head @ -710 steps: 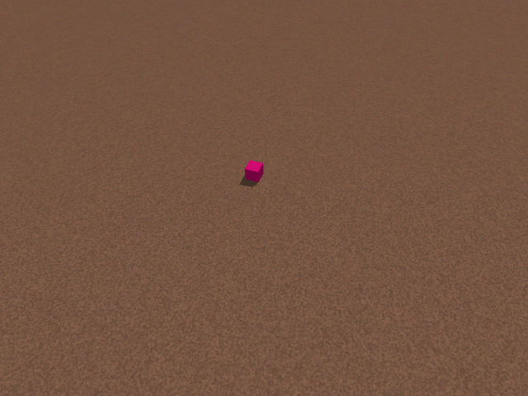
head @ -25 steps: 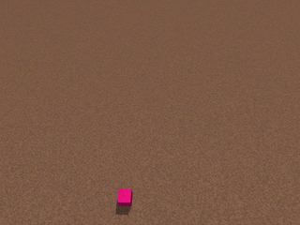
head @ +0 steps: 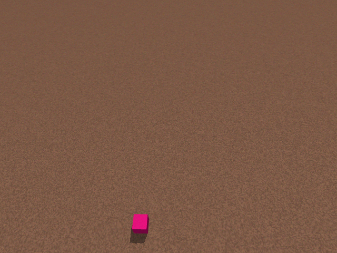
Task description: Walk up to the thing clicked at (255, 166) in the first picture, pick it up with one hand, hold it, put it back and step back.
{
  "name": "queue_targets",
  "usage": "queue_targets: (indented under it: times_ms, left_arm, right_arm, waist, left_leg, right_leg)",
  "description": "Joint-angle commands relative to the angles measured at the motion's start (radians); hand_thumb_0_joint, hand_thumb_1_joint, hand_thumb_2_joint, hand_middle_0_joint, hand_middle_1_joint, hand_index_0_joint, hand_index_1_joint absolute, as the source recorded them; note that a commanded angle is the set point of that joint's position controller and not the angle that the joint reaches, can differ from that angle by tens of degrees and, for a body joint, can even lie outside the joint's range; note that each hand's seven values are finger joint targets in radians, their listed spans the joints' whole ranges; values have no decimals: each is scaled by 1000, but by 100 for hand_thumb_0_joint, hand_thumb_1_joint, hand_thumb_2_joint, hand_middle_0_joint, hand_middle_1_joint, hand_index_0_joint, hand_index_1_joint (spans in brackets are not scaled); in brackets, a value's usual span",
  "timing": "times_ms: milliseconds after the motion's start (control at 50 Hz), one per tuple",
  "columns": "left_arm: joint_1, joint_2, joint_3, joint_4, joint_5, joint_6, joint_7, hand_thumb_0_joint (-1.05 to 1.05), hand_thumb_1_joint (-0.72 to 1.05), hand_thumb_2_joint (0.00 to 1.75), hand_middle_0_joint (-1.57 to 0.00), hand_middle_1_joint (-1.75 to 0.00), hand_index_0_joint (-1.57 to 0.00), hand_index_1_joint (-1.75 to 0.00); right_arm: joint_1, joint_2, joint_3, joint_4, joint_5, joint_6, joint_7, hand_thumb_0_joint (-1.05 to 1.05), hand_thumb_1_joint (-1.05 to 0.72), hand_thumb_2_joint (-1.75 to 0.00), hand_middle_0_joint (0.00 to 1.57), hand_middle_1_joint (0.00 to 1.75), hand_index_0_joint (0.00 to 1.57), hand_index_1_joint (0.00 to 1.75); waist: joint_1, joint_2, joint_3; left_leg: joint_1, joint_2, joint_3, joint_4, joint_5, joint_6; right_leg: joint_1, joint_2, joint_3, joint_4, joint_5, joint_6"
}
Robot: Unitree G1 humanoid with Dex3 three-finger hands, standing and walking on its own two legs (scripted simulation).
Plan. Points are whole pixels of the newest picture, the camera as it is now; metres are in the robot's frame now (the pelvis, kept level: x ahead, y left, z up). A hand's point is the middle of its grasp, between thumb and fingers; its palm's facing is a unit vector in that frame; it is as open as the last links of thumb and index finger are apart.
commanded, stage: stand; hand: left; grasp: from above
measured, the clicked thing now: (140, 223) +0.42 +0.20 -0.74
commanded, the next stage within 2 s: rise first in 0.16 s
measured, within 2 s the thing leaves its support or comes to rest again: neither
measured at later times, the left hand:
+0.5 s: hand out of the picture +0.15 +0.25 -0.17, palm faces -0.01 -0.94 -0.33, open 8.8 cm
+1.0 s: hand out of the picture +0.14 +0.25 -0.24, palm faces -0.16 -0.88 -0.44, open 14.1 cm
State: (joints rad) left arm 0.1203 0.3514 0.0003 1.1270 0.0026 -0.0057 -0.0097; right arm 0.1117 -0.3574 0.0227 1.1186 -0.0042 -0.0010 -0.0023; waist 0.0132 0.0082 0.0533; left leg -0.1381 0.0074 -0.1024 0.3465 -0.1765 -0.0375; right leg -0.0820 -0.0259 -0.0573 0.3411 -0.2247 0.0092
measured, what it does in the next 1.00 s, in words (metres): lowers itself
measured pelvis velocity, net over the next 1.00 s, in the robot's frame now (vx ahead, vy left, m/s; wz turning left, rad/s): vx -0.01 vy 0.02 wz -0.08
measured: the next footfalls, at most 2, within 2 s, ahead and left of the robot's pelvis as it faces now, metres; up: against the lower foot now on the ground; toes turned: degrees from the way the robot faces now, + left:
none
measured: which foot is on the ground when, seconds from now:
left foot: down 0.00-1.00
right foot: down 0.00-1.00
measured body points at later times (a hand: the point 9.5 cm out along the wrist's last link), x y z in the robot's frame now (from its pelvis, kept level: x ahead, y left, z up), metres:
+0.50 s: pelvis -0.02 +0.00 -0.02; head +0.04 +0.01 +0.43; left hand +0.15 +0.30 -0.15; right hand +0.08 -0.27 -0.14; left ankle +0.01 +0.15 -0.75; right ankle -0.02 -0.12 -0.75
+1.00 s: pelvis -0.01 +0.02 -0.09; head +0.09 +0.03 +0.35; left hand +0.15 +0.30 -0.21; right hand +0.13 -0.24 -0.18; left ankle +0.01 +0.15 -0.75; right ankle -0.02 -0.12 -0.75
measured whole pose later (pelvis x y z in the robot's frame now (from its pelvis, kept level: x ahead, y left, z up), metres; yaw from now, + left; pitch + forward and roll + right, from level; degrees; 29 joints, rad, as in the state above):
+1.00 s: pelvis -0.01 +0.02 -0.09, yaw -5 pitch +17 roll -2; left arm 0.21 0.28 0.13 0.52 0.21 0.22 0.05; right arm 0.19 -0.22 -0.03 0.57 0.00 -0.10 -0.02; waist -0.02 0.00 -0.09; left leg -0.90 0.02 -0.05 1.12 -0.52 -0.02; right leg -0.86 0.00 0.01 1.08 -0.52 0.03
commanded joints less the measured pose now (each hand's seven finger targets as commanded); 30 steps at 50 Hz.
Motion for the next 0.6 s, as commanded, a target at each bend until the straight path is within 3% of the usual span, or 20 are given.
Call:
queue_targets:
  times_ms: [0,220,240,260,280,300,320,340,360,400,420,440,480,500,520,540,580]
  left_arm:
    - [-30,222,46,-49,5,-18,18,0,90,90,-20,-30,-20,-30]
    - [-34,226,50,-52,5,-16,18,0,90,90,-20,-30,-20,-30]
    - [-22,223,49,-51,4,-17,18,0,82,82,-20,-22,-16,-22]
    - [-373,59,47,-402,-56,-112,28,0,76,85,-21,-30,-21,-30]
    - [-458,100,60,-368,-52,-109,33,0,70,85,-23,-38,-21,-38]
    - [-312,171,113,-196,-39,-70,41,0,66,82,-23,-46,-22,-46]
    - [-229,207,149,-123,-26,-52,33,0,58,84,-25,-54,-23,-54]
    - [-235,223,156,-131,-7,-46,27,0,50,83,-23,-62,-22,-62]
    - [-311,242,155,-173,4,-56,25,0,42,84,-23,-70,-23,-70]
    - [-221,213,174,-90,42,-32,8,0,26,79,-21,-83,-25,-80]
    - [-180,219,199,-58,68,-16,4,0,18,80,-21,-85,-24,-82]
    - [-132,216,222,-71,91,-1,3,0,10,82,-19,-87,-22,-84]
    - [-69,181,225,-174,100,38,19,0,-6,83,-22,-88,-22,-87]
    - [-57,162,222,-200,100,68,30,0,-14,84,-21,-89,-21,-89]
    - [-56,125,191,-205,106,101,35,0,-22,84,-20,-91,-20,-91]
    - [-129,140,188,-252,113,126,45,0,-30,83,-21,-92,-21,-92]
    - [-102,147,196,-268,120,169,56,0,-43,86,-19,-93,-18,-94]
  right_arm:
    - [-28,-212,-44,-53,-3,-21,-12,0,-90,-90,20,30,20,30]
    - [-18,-207,-41,-55,-3,-22,-14,0,-90,-90,20,30,20,30]
    - [-26,-212,-42,-55,-4,-23,-13,0,-91,-90,20,30,20,30]
    - [-45,-48,-15,-333,66,-74,-35,0,-97,-92,20,30,20,30]
    - [9,-73,-16,-268,62,-70,-44,0,-90,-90,20,30,20,30]
    - [39,-100,-27,-253,62,-58,-50,0,-89,-90,20,30,20,30]
    - [48,-104,-40,-278,62,-50,-52,0,-89,-90,20,30,20,30]
    - [53,-105,-54,-308,55,-49,-56,0,-91,-90,20,30,20,30]
    - [66,-98,-62,-325,54,-54,-64,0,-91,-91,20,30,20,30]
    - [92,-90,-81,-352,37,-58,-58,0,-93,-91,20,30,20,30]
    - [101,-90,-93,-366,27,-59,-51,0,-94,-91,20,30,20,30]
    - [100,-83,-103,-393,20,-60,-42,0,-94,-91,20,30,20,30]
    - [109,-67,-108,-453,23,-58,-34,0,-94,-91,20,30,20,30]
    - [104,-63,-106,-477,26,-57,-32,0,-93,-91,20,30,20,30]
    - [87,-59,-101,-497,30,-57,-29,0,-92,-91,20,30,20,30]
    - [66,-61,-99,-517,33,-58,-26,0,-92,-91,20,30,20,30]
    - [59,-60,-104,-544,34,-62,-23,0,-91,-91,20,30,20,30]
  waist:
    - [-6,-9,-71]
    - [-7,-11,-79]
    - [1,-1,-79]
    - [-139,37,-29]
    - [-111,13,-65]
    - [-95,-37,-38]
    - [-52,-66,-38]
    - [-45,-79,-77]
    - [-47,-93,-150]
    - [-46,-49,-218]
    - [-28,-36,-235]
    - [1,4,-276]
    - [24,83,-345]
    - [20,79,-327]
    - [13,64,-296]
    - [-2,43,-280]
    - [-6,24,-247]
  left_leg:
    - [-11,96,-52,-34,199,47]
    - [-12,98,-50,-38,217,49]
    - [3,99,-49,-32,226,47]
    - [-59,-33,126,28,15,37]
    - [-62,-37,120,42,-10,39]
    - [-103,-43,120,58,-39,45]
    - [-142,-31,115,83,-23,45]
    - [-157,-32,116,107,-13,49]
    - [-149,-28,111,136,12,51]
    - [-207,-35,109,200,40,48]
    - [-240,-37,108,235,53,45]
    - [-257,-44,113,255,62,41]
    - [-222,-44,117,251,86,28]
    - [-234,-41,119,249,79,26]
    - [-259,-37,115,256,70,23]
    - [-286,-33,112,275,53,25]
    - [-351,-22,106,315,6,26]
  right_leg:
    - [22,-114,89,-66,132,-28]
    - [32,-112,90,-57,151,-30]
    - [29,-112,90,-59,166,-28]
    - [-245,-2,53,3,121,-9]
    - [-204,2,38,18,95,-8]
    - [-214,14,24,21,44,-12]
    - [-210,21,7,46,31,-15]
    - [-214,21,13,68,31,-16]
    - [-218,20,20,101,73,-10]
    - [-246,15,29,183,118,-13]
    - [-260,18,28,214,121,-16]
    - [-246,17,32,241,119,-22]
    - [-241,26,35,249,116,-32]
    - [-252,29,31,246,102,-31]
    - [-275,35,25,250,87,-31]
    - [-300,36,22,257,71,-29]
    - [-368,44,15,300,14,-27]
